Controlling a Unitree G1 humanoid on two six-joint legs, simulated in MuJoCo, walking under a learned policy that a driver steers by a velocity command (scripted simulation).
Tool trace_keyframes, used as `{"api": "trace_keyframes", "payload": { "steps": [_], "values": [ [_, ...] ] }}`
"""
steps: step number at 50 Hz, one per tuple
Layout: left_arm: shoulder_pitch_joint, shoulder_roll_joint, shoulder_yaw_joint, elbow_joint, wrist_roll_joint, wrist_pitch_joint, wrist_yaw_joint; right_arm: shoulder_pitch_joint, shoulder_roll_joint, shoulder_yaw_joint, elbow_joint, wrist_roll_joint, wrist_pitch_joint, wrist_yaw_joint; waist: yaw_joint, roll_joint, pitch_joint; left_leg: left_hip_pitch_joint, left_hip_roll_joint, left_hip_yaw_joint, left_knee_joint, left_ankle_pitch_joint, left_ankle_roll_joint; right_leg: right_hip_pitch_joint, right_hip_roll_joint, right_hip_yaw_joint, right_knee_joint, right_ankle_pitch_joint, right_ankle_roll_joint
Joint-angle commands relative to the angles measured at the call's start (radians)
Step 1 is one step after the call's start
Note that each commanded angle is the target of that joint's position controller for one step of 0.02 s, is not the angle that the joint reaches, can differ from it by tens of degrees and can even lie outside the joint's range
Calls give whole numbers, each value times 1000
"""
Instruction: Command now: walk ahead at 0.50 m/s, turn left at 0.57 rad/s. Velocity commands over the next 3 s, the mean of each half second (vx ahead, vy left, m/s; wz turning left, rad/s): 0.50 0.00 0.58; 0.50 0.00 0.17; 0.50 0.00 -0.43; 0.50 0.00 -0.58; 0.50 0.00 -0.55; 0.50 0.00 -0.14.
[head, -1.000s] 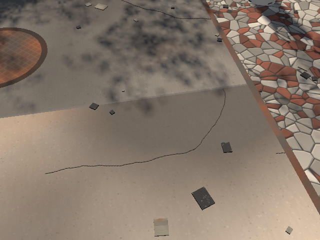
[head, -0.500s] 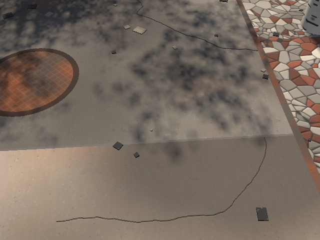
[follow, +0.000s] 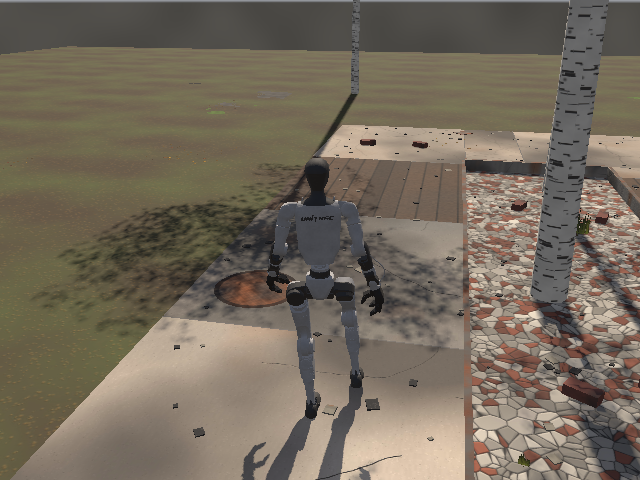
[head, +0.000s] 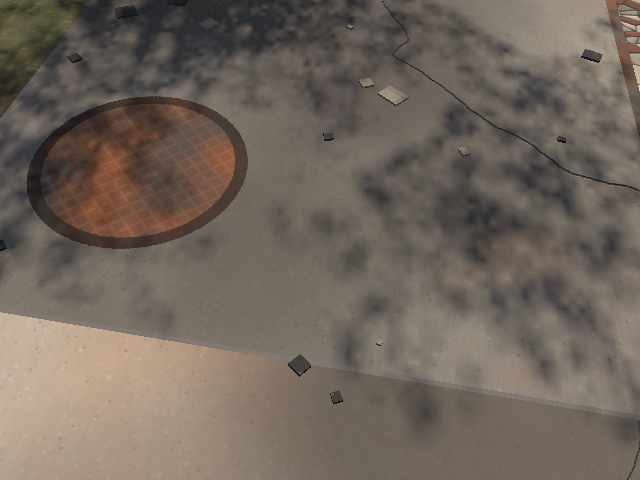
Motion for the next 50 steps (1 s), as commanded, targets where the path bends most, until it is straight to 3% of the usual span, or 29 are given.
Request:
{"api": "trace_keyframes", "payload": {
  "steps": [1, 5, 7, 9, 10, 11, 12, 13, 14, 15, 16, 18, 20, 23, 26, 29, 33, 35, 36, 37, 38, 39, 40, 41, 42, 44, 46, 50],
  "values": [
    [-84, 68, 9, -87, -5, -3, -4, 68, -149, -30, -51, -1, -9, -4, -17, 85, -8, 35, 250, -230, -73, 354, 95, -39, 43, -40, -97, 103, 8],
    [-195, 72, -3, -141, -12, -14, -10, 124, -155, -31, -55, -12, -3, -13, -55, 99, 0, 127, 263, -270, -17, 430, 93, -48, 82, -40, -218, 112, -7],
    [-211, 83, -6, -163, -17, -24, -11, 123, -167, -33, -64, -18, -2, -20, -51, 110, 1, 148, 277, -297, 21, 474, 82, -1, 101, -32, -283, 89, -25],
    [-122, 109, 0, -151, -22, -34, -6, 66, -189, -38, -86, -20, -4, -25, 7, 124, -15, 96, 275, -306, 77, 541, 42, 175, 127, -27, -368, 36, -52],
    [-23, 134, 11, -122, -24, -40, 3, 34, -202, -41, -98, -21, -8, -21, 51, 122, -57, 56, 255, -302, 160, 638, 19, 328, 158, -39, -391, -1, -70],
    [116, 162, 23, -86, -20, -53, 15, 11, -204, -41, -103, -12, -16, -11, 123, 76, -131, 4, 199, -262, 333, 647, -5, 525, 146, -33, -456, 35, -95],
    [271, 229, 40, -76, 2, -61, 33, 16, -144, -24, -132, 1, -26, 0, 178, -12, -272, -123, 138, -205, 591, 411, -27, 765, -49, 155, -482, -135, -142],
    [282, 315, 57, -87, 23, -50, 38, 127, -47, -6, -162, 32, -22, -2, 111, -244, -375, -426, -18, -81, 863, -337, -59, 983, -323, 598, -570, -183, -243],
    [232, 257, 55, -90, 3, -34, 31, 141, -135, -13, -143, -5, -8, -11, 76, -170, -325, -521, 65, -70, 978, -331, -49, 893, -324, 726, -606, -293, -275],
    [163, 159, 33, -105, -7, -31, 28, 78, -147, -17, -136, -19, 1, -7, 66, -45, -175, -531, 115, -57, 985, -232, -53, 746, -279, 564, -627, -309, -255],
    [126, 108, 19, -101, -9, -33, 24, 24, -131, -13, -142, -22, 4, 3, 61, 11, -88, -515, 148, -43, 941, -167, -62, 636, -219, 406, -652, -210, -232],
    [142, 95, 13, -76, -10, -43, 26, 1, -112, -12, -153, -37, 24, 23, 42, -65, -42, -473, 186, -24, 888, -135, -78, 540, -147, 216, -689, -31, -195],
    [179, 103, 17, -54, -22, -64, 18, -16, -96, -8, -169, -36, 42, 37, 35, -77, -48, -474, 193, -9, 879, -114, -84, 529, -140, 131, -705, 115, -200],
    [208, 116, 25, -36, -29, -78, 13, -112, -83, 0, -213, -38, 52, 53, 39, -63, -33, -565, 216, 1, 841, -34, -97, 555, -149, 35, -743, 183, -216],
    [250, 112, 23, -8, -23, -78, 7, -206, -60, 14, -247, -37, 45, 60, 54, -55, -8, -586, 210, 8, 691, 61, -108, 557, -120, -48, -762, 219, -216],
    [266, 124, 25, 9, -26, -77, 2, -300, -37, 34, -272, -36, 35, 68, 71, -60, 11, -486, 198, 68, 468, 146, -102, 531, -95, -130, -770, 235, -197],
    [343, 161, 32, 55, -28, -59, 6, -378, -55, 38, -299, -44, 29, 64, 92, -64, 28, -417, 179, 128, 319, 61, -66, 625, -141, -134, -730, 328, -191],
    [358, 180, 34, 76, -29, -44, 10, -332, -68, 33, -286, -52, 19, 53, 64, -71, -5, -324, 138, 155, 257, -22, -32, 684, -147, -152, -609, 564, -182],
    [358, 180, 31, 84, -34, -36, 11, -221, -75, 26, -248, -58, 8, 46, 8, -52, -65, -177, 106, 168, 183, 7, -11, 676, -124, -185, -460, 665, -168],
    [363, 157, 21, 79, -36, -34, 12, -62, -111, 10, -189, -71, -2, 35, -50, -14, -169, 58, 123, 134, 172, 17, 13, 574, -86, -215, -265, 579, -148],
    [368, 82, -2, 21, -50, -38, 5, 92, -210, -14, -170, -88, -7, 17, -99, 149, -321, 363, 406, -209, 152, -84, 89, 299, -17, -238, 68, 180, -111],
    [401, 74, 3, 1, -45, -34, -1, 114, -285, -33, -161, -50, 3, 6, -66, 279, -385, 458, 591, -598, 19, 12, 183, 50, 135, -158, 319, -413, -88],
    [291, 144, 24, -3, -29, -25, 6, 59, -246, -28, -159, -21, 7, 0, -65, 132, -256, 372, 528, -473, 25, 67, 153, -41, 80, -42, 367, -340, -102],
    [256, 116, 17, -14, -38, -33, -1, -9, -186, -10, -156, -19, 1, -1, -25, 120, -139, 234, 479, -330, 6, 152, 123, -35, 49, -33, 325, -254, -109],
    [261, 102, 15, -1, -40, -33, -5, -60, -136, 4, -156, -21, -5, 3, 14, 95, -86, 127, 426, -239, -31, 200, 85, 17, 23, -34, 257, -203, -107],
    [326, 82, 13, 36, -18, -6, -12, -109, -88, 19, -153, -15, -17, 3, 71, 120, -55, 0, 368, -122, -91, 224, 46, 120, 12, -35, 199, -157, -89],
    [321, 70, 16, 42, -18, 9, -24, -84, -96, 16, -134, -15, -35, 1, 79, 111, -45, -25, 361, -73, -136, 248, 50, 119, 28, -30, 199, -112, -80],
    [186, 66, 22, 10, -22, 17, -28, -23, -100, 13, -96, -18, -49, -3, 52, 93, 26, 1, 365, 18, -195, 234, 41, -20, 36, 10, 118, 27, -68]
  ]
}}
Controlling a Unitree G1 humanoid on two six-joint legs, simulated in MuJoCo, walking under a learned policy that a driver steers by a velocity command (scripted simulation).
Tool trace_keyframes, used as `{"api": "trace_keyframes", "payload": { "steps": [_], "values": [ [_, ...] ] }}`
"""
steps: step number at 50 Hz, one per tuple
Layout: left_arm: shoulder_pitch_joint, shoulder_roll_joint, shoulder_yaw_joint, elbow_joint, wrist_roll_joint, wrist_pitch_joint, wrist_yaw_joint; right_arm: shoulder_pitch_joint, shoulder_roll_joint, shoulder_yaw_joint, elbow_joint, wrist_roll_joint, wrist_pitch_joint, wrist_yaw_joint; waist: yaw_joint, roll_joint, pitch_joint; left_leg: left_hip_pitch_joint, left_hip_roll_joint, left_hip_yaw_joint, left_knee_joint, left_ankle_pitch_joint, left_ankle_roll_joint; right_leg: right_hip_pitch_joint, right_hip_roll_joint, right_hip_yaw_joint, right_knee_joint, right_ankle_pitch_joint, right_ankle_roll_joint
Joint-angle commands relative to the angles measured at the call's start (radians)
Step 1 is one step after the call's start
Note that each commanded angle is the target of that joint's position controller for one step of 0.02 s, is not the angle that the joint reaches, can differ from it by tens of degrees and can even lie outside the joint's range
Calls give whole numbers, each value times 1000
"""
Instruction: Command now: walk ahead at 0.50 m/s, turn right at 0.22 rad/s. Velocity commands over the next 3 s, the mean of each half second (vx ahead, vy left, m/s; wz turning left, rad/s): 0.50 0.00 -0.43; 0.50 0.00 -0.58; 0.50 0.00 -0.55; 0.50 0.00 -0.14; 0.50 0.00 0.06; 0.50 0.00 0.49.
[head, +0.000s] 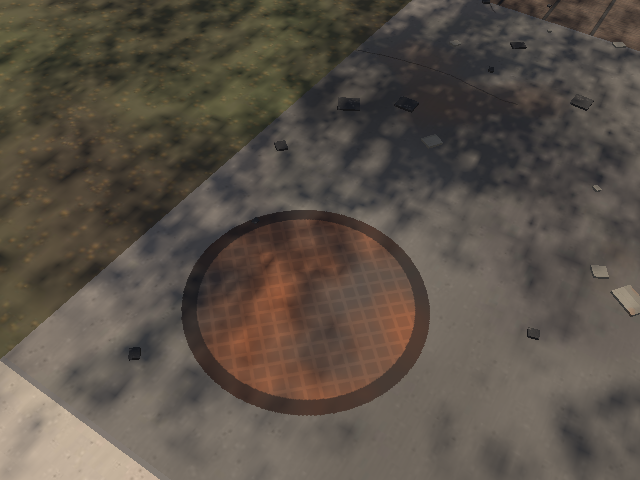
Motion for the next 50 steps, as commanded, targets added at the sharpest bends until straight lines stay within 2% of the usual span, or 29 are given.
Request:
{"api": "trace_keyframes", "payload": {
  "steps": [1, 5, 9, 12, 13, 14, 15, 16, 17, 18, 19, 20, 21, 22, 25, 28, 30, 35, 37, 38, 39, 40, 41, 42, 43, 44, 45, 47, 50],
  "values": [
    [-21, 44, 13, -47, 0, 1, -3, 8, -108, -22, -36, 0, -27, -6, 4, 101, 57, -2, 278, -118, -166, 240, 87, -103, -2, 34, -48, 110, 8],
    [-136, 23, -2, -83, 6, -6, -11, 25, -106, -17, -16, 1, -33, -13, -19, 103, 80, 41, 268, -17, -163, 334, 65, -85, 13, -30, -234, 225, -3],
    [-238, 16, -14, -137, 10, -12, -23, 89, -123, -17, 25, -3, -24, -28, -48, 99, 97, 165, 297, 44, -98, 523, 43, -64, 38, -115, -384, 180, -51],
    [-163, 38, -4, -131, 11, -11, -15, 70, -165, -24, 31, -9, -13, -39, -2, 138, 26, 237, 309, 94, 104, 977, 19, 75, 125, -183, -417, 36, -115],
    [-81, 56, 6, -111, 13, -13, -10, 61, -180, -28, 30, -13, -4, -41, 35, 145, -26, 239, 311, 106, 245, 1067, 18, 162, 161, -193, -430, -16, -141],
    [44, 81, 21, -75, 19, -20, -4, 53, -191, -31, 23, -12, 5, -41, 90, 133, -98, 182, 303, 117, 440, 1003, 10, 323, 187, -177, -491, -15, -170],
    [199, 149, 49, -36, 32, -24, 9, 31, -186, -28, -3, -6, 4, -38, 166, 66, -186, -15, 271, 125, 721, 728, -13, 575, 89, -17, -550, -46, -226],
    [190, 275, 84, -46, 27, -17, 23, 86, -70, -6, -65, 8, -5, -13, 92, -193, -270, -472, 58, 106, 1125, -188, -71, 892, -220, 519, -596, 0, -396],
    [189, 259, 83, -48, -18, -8, 19, -27, -138, -19, -91, -4, -17, -9, 131, -63, -311, -612, 22, -127, 1237, -298, -67, 917, -249, 720, -713, 43, -427],
    [128, 231, 76, -47, -21, -5, 26, -85, -127, -12, -121, 3, -31, -4, 102, -12, -165, -676, 92, -159, 1189, -199, -60, 806, -235, 558, -731, 92, -391],
    [91, 172, 62, -46, -19, -5, 29, -87, -124, -9, -121, 4, -39, -5, 65, 64, -81, -637, 128, -145, 1092, -141, -62, 673, -199, 466, -752, 182, -347],
    [52, 139, 52, -49, -19, -10, 32, -88, -120, -10, -117, -5, -31, -6, 26, 94, -25, -583, 151, -144, 1018, -133, -72, 563, -147, 386, -768, 265, -309],
    [27, 114, 43, -51, -24, -15, 35, -68, -115, -9, -120, -21, -11, -6, -6, 80, -18, -522, 162, -145, 968, -133, -89, 490, -108, 327, -786, 317, -292],
    [24, 111, 39, -54, -25, -24, 34, -54, -108, -8, -118, -30, 10, -3, -19, 66, -27, -485, 166, -141, 929, -137, -102, 457, -85, 294, -795, 355, -284],
    [56, 153, 49, -48, -25, -42, 31, -90, -86, -2, -143, -33, 40, 6, -22, 38, -20, -493, 166, -106, 807, -88, -135, 406, -37, 243, -821, 377, -277],
    [105, 159, 52, -44, -26, -39, 31, -222, -87, 1, -191, -29, 43, 9, 21, 10, 13, -549, 165, -95, 642, 42, -156, 419, -7, 244, -835, 319, -242],
    [139, 162, 54, -41, -26, -36, 31, -290, -86, 5, -214, -24, 41, 12, 53, -7, 11, -560, 150, -96, 544, 116, -157, 461, 2, 252, -817, 320, -219],
    [198, 178, 58, -45, -11, -30, 40, -411, -100, 12, -265, -12, 24, 17, 101, -21, 6, -547, 101, -103, 383, 139, -139, 571, -24, 313, -733, 417, -203],
    [167, 192, 62, -60, -6, -31, 47, -376, -121, 8, -267, -9, 15, 14, 70, -35, 1, -450, 85, -122, 311, 94, -118, 566, -39, 350, -691, 436, -176],
    [132, 202, 64, -71, -5, -32, 48, -318, -138, 2, -253, -7, 10, 10, 37, -42, -9, -350, 69, -121, 275, 55, -104, 533, -37, 358, -657, 464, -156],
    [104, 209, 65, -80, -5, -36, 45, -222, -159, -8, -225, -7, 4, 2, -8, -36, -46, -210, 42, -109, 243, 24, -87, 499, -15, 357, -575, 528, -135],
    [90, 196, 59, -81, -14, -43, 36, -94, -190, -22, -193, -15, -9, -10, -77, 22, -114, -20, 75, -133, 178, 41, -58, 441, 49, 309, -396, 511, -109],
    [97, 118, 36, -113, -26, -53, 29, 69, -267, -40, -188, -38, -15, -29, -132, 141, -269, 208, 310, -365, 140, -177, -5, 327, 114, 218, -114, 263, -83],
    [207, 63, 25, -146, -44, -49, 30, 43, -344, -58, -194, -44, 0, -30, -49, 377, -325, 359, 520, -820, 11, -261, 95, 32, 257, 108, 100, -366, -59],
    [201, 140, 31, -107, -9, -30, 40, -15, -258, -49, -200, -29, 13, -25, -22, 218, -216, 253, 503, -835, 10, -365, 105, -53, 154, 106, 201, -311, -67],
    [136, 148, 34, -103, -1, -24, 31, -70, -171, -28, -212, -20, 15, -21, -23, 106, -104, 131, 454, -673, -2, -327, 86, -45, 117, 96, 195, -214, -62],
    [99, 129, 31, -108, -1, -20, 22, -101, -134, -18, -206, -20, 13, -17, -12, 78, -45, 47, 401, -526, -25, -185, 68, -24, 87, 83, 159, -158, -51],
    [85, 114, 29, -111, 13, 0, 3, -89, -120, -13, -184, -15, 1, -19, 4, 155, -15, -26, 331, -342, -54, 4, 39, 12, 53, 60, 124, -123, -31],
    [36, 96, 23, -138, 11, 19, -14, -48, -133, -21, -156, 1, -24, -8, 10, 157, -18, -21, 331, -228, -79, 182, 55, -23, 42, 46, 119, -65, -17]
  ]
}}
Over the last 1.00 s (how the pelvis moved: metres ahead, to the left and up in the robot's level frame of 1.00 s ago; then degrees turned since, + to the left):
0.49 0.10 0.00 21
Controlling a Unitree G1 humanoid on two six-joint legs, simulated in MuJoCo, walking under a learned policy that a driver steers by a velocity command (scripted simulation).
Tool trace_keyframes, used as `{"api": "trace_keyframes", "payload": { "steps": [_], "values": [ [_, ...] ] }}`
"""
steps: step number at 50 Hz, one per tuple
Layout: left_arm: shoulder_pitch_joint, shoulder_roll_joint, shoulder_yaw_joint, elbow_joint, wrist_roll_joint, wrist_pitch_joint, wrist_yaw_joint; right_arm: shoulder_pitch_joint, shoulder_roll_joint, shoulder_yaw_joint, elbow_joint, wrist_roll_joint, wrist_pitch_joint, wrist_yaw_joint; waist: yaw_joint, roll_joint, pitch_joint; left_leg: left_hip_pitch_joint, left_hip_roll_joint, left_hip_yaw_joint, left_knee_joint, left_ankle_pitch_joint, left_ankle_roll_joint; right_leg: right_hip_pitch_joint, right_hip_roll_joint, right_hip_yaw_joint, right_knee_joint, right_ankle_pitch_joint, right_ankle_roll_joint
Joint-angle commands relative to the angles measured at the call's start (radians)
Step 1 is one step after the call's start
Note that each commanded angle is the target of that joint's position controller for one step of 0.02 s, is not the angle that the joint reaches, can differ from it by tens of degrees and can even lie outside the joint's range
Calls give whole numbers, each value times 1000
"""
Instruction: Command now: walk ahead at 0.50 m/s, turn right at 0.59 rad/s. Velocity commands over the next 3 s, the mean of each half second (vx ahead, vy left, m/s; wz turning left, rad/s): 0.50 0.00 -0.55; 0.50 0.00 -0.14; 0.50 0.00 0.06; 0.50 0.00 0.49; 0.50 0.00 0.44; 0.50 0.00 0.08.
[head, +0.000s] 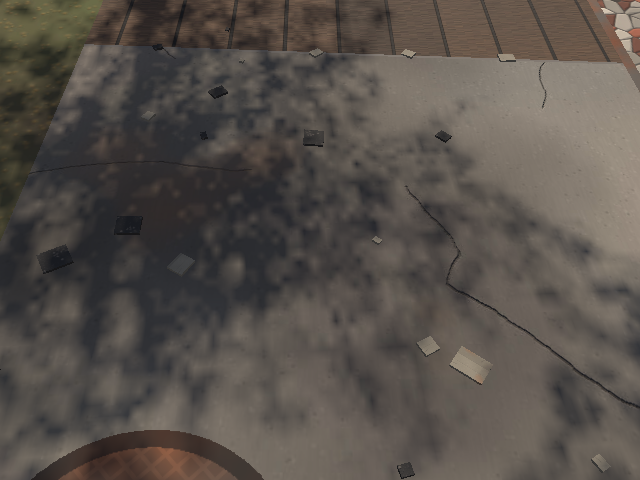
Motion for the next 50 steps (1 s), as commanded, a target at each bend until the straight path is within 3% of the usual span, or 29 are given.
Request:
{"api": "trace_keyframes", "payload": {
  "steps": [1, 4, 8, 12, 14, 15, 16, 17, 18, 19, 20, 21, 22, 23, 25, 28, 33, 39, 42, 44, 45, 46, 47, 48, 49, 50],
  "values": [
    [-4, 32, 3, -72, 4, 9, -19, 57, -115, -33, -23, 12, -29, 5, -4, 159, -22, 128, 275, -198, -231, 198, 115, -169, -63, 28, 17, 77, 18],
    [-102, 19, -4, -108, 4, 9, -28, 87, -117, -37, 0, 10, -27, 5, -19, 147, 8, 153, 265, -102, -250, 252, 119, -238, -76, 8, -71, 165, 34],
    [-229, -13, -24, -150, 1, 1, -44, 108, -128, -42, 22, 9, -24, 6, -45, 147, 35, 159, 243, 16, -247, 284, 97, -180, -78, -56, -307, 289, 22],
    [-308, -6, -27, -185, 9, 1, -50, 160, -159, -52, 53, 9, -9, -3, -64, 144, 56, 246, 278, 74, -201, 393, 76, -124, -56, -130, -454, 208, -27],
    [-284, 6, -20, -185, 16, 2, -41, 170, -185, -57, 66, 7, 5, -9, -45, 157, 28, 295, 284, 116, -82, 679, 61, -43, -1, -171, -496, 103, -66],
    [-227, 18, -12, -171, 19, -1, -34, 173, -203, -60, 71, 7, 13, -12, -16, 164, -15, 312, 285, 133, 36, 832, 57, 33, 39, -185, -513, 52, -89],
    [-106, 36, 0, -137, 22, -9, -24, 168, -213, -60, 69, 10, 23, -13, 39, 150, -88, 283, 277, 151, 219, 875, 50, 177, 82, -186, -562, 46, -118],
    [75, 79, 23, -77, 30, -17, -8, 157, -205, -56, 52, 8, 26, -12, 119, 89, -193, 133, 254, 166, 478, 702, 20, 433, 64, -113, -618, 58, -155],
    [120, 200, 54, -79, 28, -16, 8, 195, -89, -28, -16, 14, 22, 3, 87, -129, -310, -257, 149, 159, 819, -13, -33, 757, -244, 341, -659, -79, -257],
    [133, 239, 64, -108, -9, -8, 16, 123, -126, -36, -63, 4, 16, 11, 106, -135, -385, -470, 1, -20, 1016, -372, -62, 834, -384, 763, -824, 33, -345],
    [118, 202, 56, -80, -16, -3, 27, 22, -145, -39, -77, 4, 14, 13, 111, -11, -241, -561, 69, -105, 1014, -256, -48, 763, -344, 564, -827, 160, -310],
    [73, 140, 38, -66, -20, -8, 35, 34, -119, -26, -67, 16, 3, 15, 64, 15, -129, -520, 108, -96, 928, -166, -40, 610, -311, 420, -827, 306, -277],
    [30, 92, 23, -60, -18, -17, 37, 57, -110, -24, -44, 12, 4, 15, 15, 49, -73, -443, 137, -99, 832, -140, -38, 492, -250, 320, -841, 414, -227],
    [-6, 66, 11, -59, -23, -26, 38, 89, -107, -24, -31, -5, 19, 16, -25, 40, -52, -369, 148, -103, 781, -135, -44, 406, -206, 250, -859, 480, -202],
    [-6, 45, 1, -49, -26, -49, 30, 132, -100, -24, -6, -18, 49, 26, -48, 19, -73, -292, 143, -88, 739, -115, -52, 349, -171, 188, -891, 550, -194],
    [50, 67, 6, -10, -29, -64, 26, 65, -80, -23, -16, -13, 61, 36, -33, 17, -28, -357, 142, -75, 643, -16, -62, 344, -152, 152, -953, 502, -186],
    [136, 63, 2, 35, -31, -70, 28, -114, -74, -23, -59, -8, 56, 38, 24, 8, 26, -480, 133, -74, 445, 145, -62, 451, -153, 135, -978, 497, -154],
    [221, 64, -6, 94, -17, -73, 43, -273, -61, -12, -110, -2, 42, 44, 69, 3, 69, -469, 77, -37, 243, 174, -16, 572, -184, 118, -949, 609, -148],
    [191, 87, -6, 111, -10, -73, 54, -222, -74, -16, -101, 0, 32, 40, 21, -9, 57, -331, 25, -22, 164, 83, 35, 595, -202, 97, -873, 841, -125],
    [164, 108, -3, 119, -4, -73, 55, -22, -108, -34, -35, 2, 23, 19, -67, -9, -54, -77, -45, 3, 114, 24, 75, 588, -174, 67, -640, 1078, -97],
    [151, 103, -7, 116, -9, -75, 53, 145, -137, -47, 12, -10, 12, 5, -144, 20, -149, 166, 8, -49, 73, 62, 109, 470, -137, 36, -427, 948, -81],
    [199, 33, -26, 79, -39, -81, 46, 276, -242, -74, 29, -35, 8, -9, -155, 174, -288, 454, 273, -404, 50, -59, 193, 192, -29, -20, -82, 549, -44],
    [256, 30, -20, 89, -40, -81, 45, 265, -260, -81, 43, -13, 18, 5, -105, 323, -354, 533, 430, -811, -86, 14, 291, -23, 133, 6, 179, -176, -30],
    [192, 69, -12, 88, -12, -75, 47, 154, -202, -69, 28, 14, 24, 15, -69, 164, -202, 401, 390, -716, -104, -47, 275, -102, 55, 82, 231, -123, -42],
    [129, 55, -17, 77, -8, -77, 40, 73, -137, -53, 17, 19, 22, 19, -50, 89, -91, 262, 357, -573, -133, -51, 257, -109, 9, 68, 188, -53, -41],
    [98, 34, -21, 71, -10, -75, 33, 36, -95, -40, 22, 12, 17, 20, -25, 69, -24, 161, 304, -471, -175, -17, 222, -90, -32, 48, 118, -16, -41]
  ]
}}
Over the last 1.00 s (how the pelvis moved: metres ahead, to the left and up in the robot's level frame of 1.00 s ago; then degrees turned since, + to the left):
0.54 -0.10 -0.01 -34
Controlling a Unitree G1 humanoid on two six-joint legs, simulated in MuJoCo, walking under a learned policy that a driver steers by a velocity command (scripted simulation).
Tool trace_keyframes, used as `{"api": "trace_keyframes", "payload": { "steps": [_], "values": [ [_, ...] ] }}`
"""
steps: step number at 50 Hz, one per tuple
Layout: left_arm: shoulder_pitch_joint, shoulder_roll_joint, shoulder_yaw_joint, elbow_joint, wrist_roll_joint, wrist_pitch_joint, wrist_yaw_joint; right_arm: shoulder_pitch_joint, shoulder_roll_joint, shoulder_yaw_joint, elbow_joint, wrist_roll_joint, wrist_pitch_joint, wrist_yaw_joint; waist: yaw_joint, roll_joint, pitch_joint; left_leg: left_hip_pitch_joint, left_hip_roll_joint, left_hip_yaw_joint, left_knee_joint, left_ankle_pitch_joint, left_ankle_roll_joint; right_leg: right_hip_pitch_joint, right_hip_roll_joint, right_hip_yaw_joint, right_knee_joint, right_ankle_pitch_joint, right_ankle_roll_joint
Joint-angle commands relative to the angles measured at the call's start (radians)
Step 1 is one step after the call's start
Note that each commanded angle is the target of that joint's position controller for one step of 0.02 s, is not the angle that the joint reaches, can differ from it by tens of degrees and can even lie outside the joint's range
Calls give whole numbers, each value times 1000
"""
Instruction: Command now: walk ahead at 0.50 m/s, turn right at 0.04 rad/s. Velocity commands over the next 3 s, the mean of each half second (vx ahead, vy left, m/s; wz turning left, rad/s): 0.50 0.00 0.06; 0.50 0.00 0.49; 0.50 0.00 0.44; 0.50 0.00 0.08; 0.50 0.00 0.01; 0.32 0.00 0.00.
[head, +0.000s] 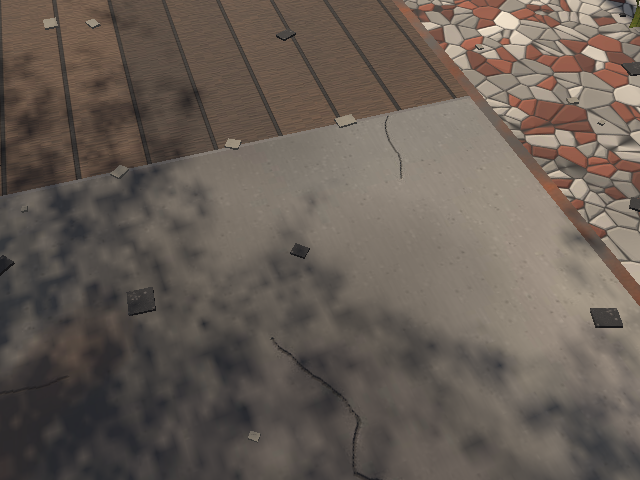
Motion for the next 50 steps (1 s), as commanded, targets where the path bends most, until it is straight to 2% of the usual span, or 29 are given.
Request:
{"api": "trace_keyframes", "payload": {
  "steps": [1, 2, 4, 6, 10, 12, 16, 18, 19, 20, 21, 22, 23, 24, 25, 26, 28, 31, 36, 39, 42, 43, 45, 46, 47, 48, 49, 50],
  "values": [
    [-17, 86, 17, -80, 16, -5, -12, 116, -81, -22, 15, 9, -12, -3, -26, 61, -18, 243, 294, -392, -344, 32, 147, -323, -121, 34, 74, 63, 6],
    [5, 72, 12, -66, 22, 9, -19, 117, -74, -18, 27, 7, -19, -3, -10, 78, -20, 204, 267, -338, -364, 78, 134, -281, -129, 21, 51, 76, 18],
    [0, 57, 8, -65, 24, 21, -28, 157, -90, -22, 55, 13, -36, 0, -2, 83, -26, 192, 251, -283, -390, 170, 143, -283, -140, -5, 12, 106, 35],
    [-77, 51, 4, -88, 23, 26, -33, 183, -107, -27, 77, 17, -42, 2, -8, 79, -1, 201, 240, -239, -429, 174, 148, -351, -167, -29, -61, 171, 56],
    [-254, 32, -9, -140, 17, 22, -38, 233, -100, -24, 112, 21, -40, 4, -47, 78, 31, 236, 193, -157, -446, 235, 122, -393, -180, -74, -303, 321, 85],
    [-321, 21, -16, -157, 13, 20, -39, 264, -108, -26, 129, 21, -41, 2, -68, 82, 29, 259, 191, -134, -434, 278, 110, -361, -164, -95, -409, 374, 85],
    [-406, 37, -13, -183, 11, 14, -34, 318, -113, -25, 162, 13, -36, -6, -92, 86, 34, 360, 235, -154, -378, 371, 103, -337, -139, -100, -514, 360, 62],
    [-393, 51, -7, -187, 13, 6, -29, 306, -128, -28, 169, 7, -30, -14, -71, 89, 32, 402, 257, -182, -317, 460, 97, -299, -121, -91, -554, 285, 43],
    [-344, 61, -1, -174, 14, -1, -25, 289, -138, -31, 168, 5, -28, -18, -43, 92, 12, 407, 256, -188, -259, 541, 87, -230, -101, -91, -583, 239, 32],
    [-237, 76, 9, -139, 17, -10, -18, 270, -144, -32, 167, 7, -25, -18, 7, 78, -38, 392, 233, -176, -140, 622, 73, -93, -74, -101, -640, 228, 16],
    [-73, 114, 26, -87, 31, -25, -6, 264, -128, -26, 163, 12, -26, -16, 70, 33, -138, 301, 180, -141, 53, 558, 53, 140, -104, -68, -679, 253, -13],
    [78, 211, 51, -74, 58, -33, 11, 277, -58, -6, 116, 35, -30, -11, 109, -100, -289, 56, 94, -88, 368, 222, 19, 427, -371, 231, -710, 132, -78],
    [82, 271, 69, -70, 44, -16, 6, 376, -15, -2, 114, 48, -24, -17, 64, -254, -368, -186, -34, -67, 606, -373, 6, 533, -557, 572, -820, 95, -165],
    [6, 180, 51, -82, 20, -7, 2, 307, -116, -29, 132, 21, -8, -24, 48, -84, -245, -240, 35, -145, 672, -310, 19, 415, -501, 508, -836, 13, -140],
    [-80, 112, 33, -94, 13, -10, -1, 254, -98, -30, 123, 20, -9, -16, 19, -50, -119, -244, 73, -152, 650, -218, 18, 280, -455, 360, -873, 47, -113],
    [-124, 75, 25, -96, 13, -16, -2, 231, -73, -28, 123, 19, -6, -10, -1, -47, -67, -217, 103, -146, 614, -160, 12, 193, -409, 250, -912, 118, -82],
    [-133, 47, 18, -80, 6, -29, 7, 235, -54, -30, 128, -3, 20, 6, -37, -78, -30, -170, 125, -134, 586, -114, -10, 103, -353, 103, -947, 239, -44],
    [-93, 62, 25, -56, -6, -53, 8, 181, -28, -31, 103, -4, 44, 22, -53, -59, -21, -218, 135, -116, 579, -39, -30, 102, -344, -6, -974, 364, -48],
    [-38, 55, 27, -22, 1, -54, 10, 11, -17, -24, 37, -5, 49, 38, -35, -49, 30, -316, 142, -81, 405, 125, -50, 129, -316, -148, -991, 441, -51],
    [-11, 72, 31, -7, 1, -53, 14, -94, -3, -10, -3, -8, 45, 49, -12, -50, 47, -271, 126, -23, 229, 193, -37, 154, -319, -214, -981, 504, -45],
    [37, 91, 37, 17, 3, -43, 20, -161, -13, -7, -37, -13, 44, 55, 6, -45, 59, -254, 108, 23, 137, 147, 1, 247, -349, -252, -943, 600, -38],
    [43, 96, 39, 22, 4, -36, 23, -167, -18, -9, -43, -15, 43, 55, 3, -47, 57, -244, 95, 35, 116, 112, 17, 280, -356, -266, -914, 670, -34],
    [35, 120, 44, 24, 7, -24, 29, -135, -33, -17, -40, -17, 44, 49, -22, -67, 23, -164, 40, 73, 93, 12, 56, 329, -360, -301, -798, 956, -22],
    [30, 137, 50, 24, 9, -15, 31, -82, -45, -24, -28, -17, 43, 44, -47, -79, -12, -98, 4, 88, 87, -48, 80, 343, -362, -312, -696, 1089, -18],
    [26, 152, 55, 22, 9, -3, 30, 9, -63, -36, -3, -16, 38, 38, -84, -77, -67, 1, -35, 91, 60, -87, 106, 336, -360, -316, -542, 1133, -17],
    [14, 157, 56, 12, 6, 6, 26, 157, -92, -55, 44, -23, 28, 26, -152, -37, -150, 204, -59, 66, -26, -54, 139, 244, -344, -332, -311, 1014, 7],
    [20, 112, 44, -21, 8, 4, 22, 280, -192, -87, 70, -32, 24, 10, -191, 76, -249, 448, 136, -203, -68, -156, 195, 12, -305, -329, -3, 600, 41],
    [8, 42, 36, -103, -7, -7, 1, 218, -290, -109, 42, -8, 36, 5, -116, 297, -310, 686, 377, -792, -229, -150, 357, -426, -53, -211, 349, -161, 108]
  ]
}}
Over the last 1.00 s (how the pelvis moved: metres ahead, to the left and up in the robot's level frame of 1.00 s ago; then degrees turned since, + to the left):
0.54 -0.12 -0.01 -20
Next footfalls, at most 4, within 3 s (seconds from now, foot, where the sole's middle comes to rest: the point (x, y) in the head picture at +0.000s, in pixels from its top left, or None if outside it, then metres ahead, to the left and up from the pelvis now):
0.42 right None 0.39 -0.12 -0.76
0.96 left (282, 407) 0.62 0.12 -0.76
1.52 right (285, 271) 0.98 0.14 -0.76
2.04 left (168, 235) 1.09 0.46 -0.76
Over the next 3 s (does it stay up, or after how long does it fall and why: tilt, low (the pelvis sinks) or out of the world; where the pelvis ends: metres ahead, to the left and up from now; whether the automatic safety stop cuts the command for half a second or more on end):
stays up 1.40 0.54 0.01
